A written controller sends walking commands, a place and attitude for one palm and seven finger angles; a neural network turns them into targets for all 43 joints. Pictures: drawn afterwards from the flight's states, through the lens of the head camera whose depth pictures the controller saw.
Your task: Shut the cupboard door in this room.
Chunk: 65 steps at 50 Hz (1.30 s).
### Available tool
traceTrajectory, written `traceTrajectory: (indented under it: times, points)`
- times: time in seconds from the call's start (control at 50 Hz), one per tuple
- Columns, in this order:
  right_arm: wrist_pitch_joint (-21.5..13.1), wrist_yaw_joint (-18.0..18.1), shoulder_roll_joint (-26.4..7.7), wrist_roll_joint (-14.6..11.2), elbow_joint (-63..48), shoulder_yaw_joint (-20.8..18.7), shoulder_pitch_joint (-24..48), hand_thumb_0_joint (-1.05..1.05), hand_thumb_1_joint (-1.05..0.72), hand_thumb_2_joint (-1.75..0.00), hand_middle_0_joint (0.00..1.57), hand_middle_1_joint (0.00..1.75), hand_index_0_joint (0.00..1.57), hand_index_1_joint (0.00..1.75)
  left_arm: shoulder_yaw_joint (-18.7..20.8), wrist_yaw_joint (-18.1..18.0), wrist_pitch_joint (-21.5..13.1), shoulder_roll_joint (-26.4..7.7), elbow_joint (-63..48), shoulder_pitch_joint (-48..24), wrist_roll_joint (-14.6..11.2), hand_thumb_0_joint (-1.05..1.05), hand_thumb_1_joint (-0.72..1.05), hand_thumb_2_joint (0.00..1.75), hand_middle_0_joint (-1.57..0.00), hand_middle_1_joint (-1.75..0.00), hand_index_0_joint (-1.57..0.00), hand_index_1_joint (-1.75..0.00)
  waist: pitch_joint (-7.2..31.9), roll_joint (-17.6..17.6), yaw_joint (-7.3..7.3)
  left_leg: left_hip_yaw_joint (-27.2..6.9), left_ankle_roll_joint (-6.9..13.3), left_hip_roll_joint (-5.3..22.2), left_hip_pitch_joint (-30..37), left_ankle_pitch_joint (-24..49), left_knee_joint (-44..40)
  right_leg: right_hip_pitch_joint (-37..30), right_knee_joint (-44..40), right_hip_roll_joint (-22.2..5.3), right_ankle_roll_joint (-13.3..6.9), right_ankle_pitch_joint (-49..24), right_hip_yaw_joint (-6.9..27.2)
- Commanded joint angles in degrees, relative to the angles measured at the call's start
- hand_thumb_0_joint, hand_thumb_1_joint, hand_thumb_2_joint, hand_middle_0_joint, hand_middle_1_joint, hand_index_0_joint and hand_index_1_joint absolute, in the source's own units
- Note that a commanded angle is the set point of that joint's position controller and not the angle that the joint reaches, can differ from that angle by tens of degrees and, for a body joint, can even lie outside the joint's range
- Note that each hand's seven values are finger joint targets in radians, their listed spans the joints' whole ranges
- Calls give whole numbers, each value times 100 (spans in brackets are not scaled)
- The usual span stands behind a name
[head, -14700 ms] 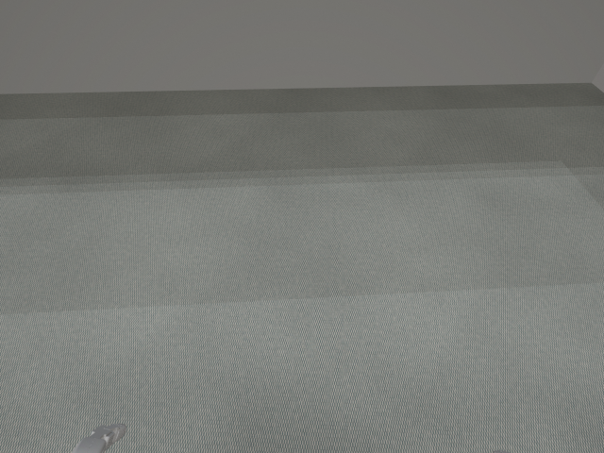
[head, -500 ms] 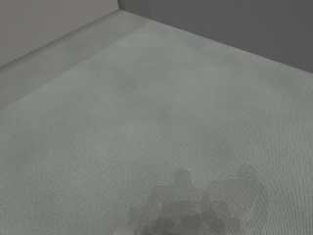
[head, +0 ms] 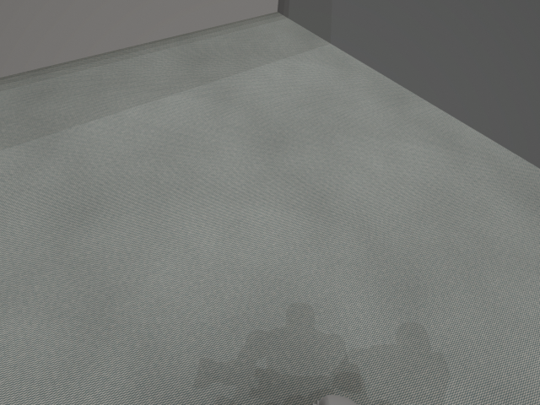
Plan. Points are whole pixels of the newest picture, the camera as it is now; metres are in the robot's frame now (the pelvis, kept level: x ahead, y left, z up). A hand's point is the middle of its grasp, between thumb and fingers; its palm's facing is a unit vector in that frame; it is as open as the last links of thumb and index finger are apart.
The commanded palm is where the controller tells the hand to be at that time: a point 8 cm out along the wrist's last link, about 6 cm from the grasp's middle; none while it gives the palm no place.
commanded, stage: turn or walk to find it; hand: left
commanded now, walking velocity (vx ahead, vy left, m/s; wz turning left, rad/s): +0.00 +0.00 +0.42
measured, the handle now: out of the picture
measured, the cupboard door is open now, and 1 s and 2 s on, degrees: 93 93 93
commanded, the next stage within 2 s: none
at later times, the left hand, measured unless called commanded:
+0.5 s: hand out of the picture +0.00 +0.12 -0.15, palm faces +0.24 -0.93 -0.27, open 7.4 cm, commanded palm none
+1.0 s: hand out of the picture -0.14 +0.18 -0.18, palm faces +0.49 -0.84 -0.23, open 7.4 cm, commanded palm none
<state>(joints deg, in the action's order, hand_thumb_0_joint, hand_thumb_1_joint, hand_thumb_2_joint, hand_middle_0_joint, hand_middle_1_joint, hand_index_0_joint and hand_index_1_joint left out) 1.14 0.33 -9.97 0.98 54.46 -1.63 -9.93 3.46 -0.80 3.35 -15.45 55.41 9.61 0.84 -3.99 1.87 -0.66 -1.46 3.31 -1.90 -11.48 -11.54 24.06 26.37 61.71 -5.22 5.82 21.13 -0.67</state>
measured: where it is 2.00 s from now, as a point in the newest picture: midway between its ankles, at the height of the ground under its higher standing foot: outside the picture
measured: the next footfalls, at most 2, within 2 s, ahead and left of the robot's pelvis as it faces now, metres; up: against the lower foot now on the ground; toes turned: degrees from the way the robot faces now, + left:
right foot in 0.26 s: +0.02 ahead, -0.15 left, +0.00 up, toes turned +4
left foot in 0.80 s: -0.08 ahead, +0.07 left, +0.00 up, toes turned +27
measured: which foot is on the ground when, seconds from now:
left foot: down 0.00-0.26, up 0.28-0.78, down 0.80-1.00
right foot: up 0.00-0.24, down 0.26-0.80, up 0.82-1.00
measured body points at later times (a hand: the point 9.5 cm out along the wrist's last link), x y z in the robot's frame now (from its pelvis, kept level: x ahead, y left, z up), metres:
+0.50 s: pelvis -0.03 -0.08 +0.00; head +0.00 -0.11 +0.44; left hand -0.01 +0.17 -0.13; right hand +0.03 -0.33 -0.17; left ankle -0.10 +0.09 -0.64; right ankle -0.02 -0.16 -0.75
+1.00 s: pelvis -0.07 -0.02 +0.00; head -0.05 +0.01 +0.44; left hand -0.16 +0.23 -0.16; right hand +0.15 -0.19 -0.13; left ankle -0.12 +0.05 -0.75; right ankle -0.02 -0.17 -0.66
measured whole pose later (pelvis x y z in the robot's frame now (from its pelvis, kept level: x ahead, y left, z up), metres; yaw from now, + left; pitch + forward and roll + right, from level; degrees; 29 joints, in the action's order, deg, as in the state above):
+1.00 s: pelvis -0.07 -0.02 +0.00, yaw +26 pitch -1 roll -1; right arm 1.3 0.5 -10.9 1.0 54.2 -1.4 -6.2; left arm 3.3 -0.6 3.6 -15.2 57.0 12.8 0.8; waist -4.5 2.0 -2.3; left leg 0.6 2.4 -0.5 -10.9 -15.5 27.3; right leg 26.0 62.5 -5.5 4.5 24.2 -3.1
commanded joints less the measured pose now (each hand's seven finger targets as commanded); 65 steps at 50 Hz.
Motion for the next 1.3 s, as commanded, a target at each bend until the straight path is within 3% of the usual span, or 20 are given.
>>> traceTrajectory:
  times: [0.0, 0.1, 0.18, 0.2, 0.22, 0.24, 0.26, 0.32, 0.36, 0.5, 0.66, 0.74, 0.76, 0.78, 0.8, 0.92, 1.1, 1.24, 1.26, 1.28]
  points:
    - [-65, 68, -1255, 23, -242, -388, -454, 0, -90, -90, 20, 30, 20, 30, 82, -40, -119, -304, -537, -262, -2, 0, 90, 90, -20, -30, -20, -30, 404, -1012, 256, -1664, 673, 1515, 531, 1816, -648, 347, -442, 14, -6, 227, 80]
    - [-14, 63, -1267, 61, -237, -424, -517, 0, -90, -90, 20, 30, 20, 30, 40, -51, -155, -169, -669, -391, -38, 0, 90, 90, -20, -30, -20, -30, 532, -1106, 286, -2074, 717, 1434, 227, 1745, -508, -287, -1463, 257, -146, 477, 43]
    - [18, 35, -1232, 34, -286, -460, -331, 0, -90, -90, 20, 30, 20, 30, 68, -76, -230, -209, -541, 202, -75, 0, 90, 90, -20, -30, -20, -30, 734, -916, -1, -2108, 471, 1106, -534, 1370, -134, -1632, -3166, 426, -259, -436, -62]
    - [23, 20, -1138, 6, -320, -449, -310, 0, -90, -90, 20, 30, 20, 30, 99, -92, -276, -305, -490, 449, -64, 0, 90, 90, -20, -30, -20, -30, 847, -643, -129, -1902, 227, 851, -993, 783, 132, -2325, -3967, 244, -284, -917, -1]
    - [25, -13, -793, -52, -354, -411, -455, 0, -90, -90, 20, 30, 20, 30, 172, -132, -334, -707, -482, 579, 12, 0, 90, 90, -20, -30, -20, -30, 952, 424, -157, -1317, -150, 318, -1927, -436, 952, -3154, -4578, -780, -556, -562, 951]
    - [16, -4, -618, -32, -479, -382, -405, 0, -90, -90, 20, 30, 20, 30, 236, -147, -348, -1084, -557, 557, 66, 0, 90, 90, -20, -30, -20, -30, 728, 1575, -209, -355, -501, -367, -2578, -2007, 2325, -2902, -4760, -2094, -1154, -924, 2224]
    - [80, -3, -912, 27, -442, -471, -316, 0, -90, -90, 20, 30, 20, 30, 173, -154, -311, -1006, -660, 387, 6, 0, 90, 90, -20, -30, -20, -30, 581, 998, -159, -515, -470, -112, -2239, -2095, 3321, -1891, -4782, -2250, -1449, -1020, 1965]
    - [266, -88, -817, 63, -49, -497, -717, 0, -90, -90, 20, 30, 20, 30, 90, -141, -338, -509, -839, -477, -25, 0, 90, 90, -20, -30, -20, -30, -3, 529, 322, -409, -556, 125, -2039, -1087, 4568, -1018, -4877, -1315, -1108, -395, 817]
    - [254, -111, -752, 54, 32, -464, -852, 0, -90, -90, 20, 30, 20, 30, 46, -115, -403, -323, -771, -284, -29, 0, 90, 90, -20, -30, -20, -30, 44, 669, 297, -258, -655, 163, -2105, -718, 4700, -1337, -4682, -1036, -1012, -1207, 311]
    - [248, -89, -730, 38, -47, -395, -230, 0, -90, -90, 20, 30, 20, 30, 92, -131, -442, -431, -409, 665, 27, 0, 90, 90, -20, -30, -20, -30, 180, 705, -59, -133, -828, 386, -2185, -974, 4093, -2149, -4399, -1344, -1246, -2377, 256]
    - [131, -76, -636, -63, -215, -231, 321, 0, -90, -90, 20, 30, 20, 30, 192, -110, -376, -790, -208, 889, 106, 0, 90, 90, -20, -30, -20, -30, 512, 960, -241, 409, -682, 366, -1268, -1611, 2120, -2384, -3917, -1599, -1484, -3363, -54]
    - [9, -69, -764, -63, -149, -235, -115, 0, -90, -90, 20, 30, 20, 30, 213, -87, -318, -813, -150, 698, 38, 0, 90, 90, -20, -30, -20, -30, 845, 708, 90, 592, -530, 290, 130, -113, 26, -1912, -3036, -1364, -943, -3079, -581]
    - [-53, -67, -1120, -40, -107, -304, -320, 0, -90, -90, 20, 30, 20, 30, 177, -71, -286, -653, -231, 701, -19, 0, 90, 90, -20, -30, -20, -30, 1046, -125, 233, 0, -352, 804, 1046, 860, -397, -1161, -2237, -1037, -616, -2173, -885]
    - [-73, -44, -1649, -9, -138, -433, -483, 0, -90, -90, 20, 30, 20, 30, 75, -37, -256, -285, -410, 617, -38, 0, 90, 90, -20, -30, -20, -30, 977, -1767, 330, -1697, 173, 2171, 1748, 2872, -446, 424, -1134, -285, -201, 861, -1007]
    - [1, -3, -1858, -13, -61, -471, -701, 0, -90, -90, 20, 30, 20, 30, 12, -68, -181, -258, -523, 354, 2, 0, 90, 90, -20, -30, -20, -30, 964, -1665, 461, -1763, 731, 2608, 1342, 3691, -347, 445, -462, -191, -192, 1688, -526]
    - [-71, 99, -1293, -11, -254, -285, 134, 0, -90, -90, 20, 30, 20, 30, 91, 13, -131, -375, -214, 368, 11, 0, 90, 90, -20, -30, -20, -30, 373, -1073, 58, -764, 471, 1492, 651, 2971, -422, 456, 314, -104, -99, 210, -115]
    - [-64, 76, -1288, 35, -203, -383, -410, 0, -90, -90, 20, 30, 20, 30, 39, -35, -149, -232, -573, -284, -18, 0, 90, 90, -20, -30, -20, -30, 440, -966, 286, -1432, 706, 1549, 710, 2877, -338, 238, -798, 53, -28, 455, -28]
    - [-6, 51, -1272, 30, -264, -442, -235, 0, -90, -90, 20, 30, 20, 30, 36, -57, -261, -214, -549, 156, -76, 0, 90, 90, -20, -30, -20, -30, 800, -1086, 15, -1726, 455, 1186, 27, 2542, 166, -1324, -3100, 369, -194, -420, -198]
    - [-8, 39, -1179, -3, -280, -437, -230, 0, -90, -90, 20, 30, 20, 30, 61, -70, -315, -297, -497, 334, -65, 0, 90, 90, -20, -30, -20, -30, 882, -864, -77, -1606, 226, 966, -313, 1996, 403, -1931, -3881, 255, -219, -1071, -173]
    - [-20, 2, -927, -58, -287, -409, -346, 0, -90, -90, 20, 30, 20, 30, 117, -104, -388, -636, -462, 520, -13, 0, 90, 90, -20, -30, -20, -30, 1046, -83, -132, -1271, -106, 608, -1192, 764, 970, -2952, -4301, -508, -394, -1527, 510]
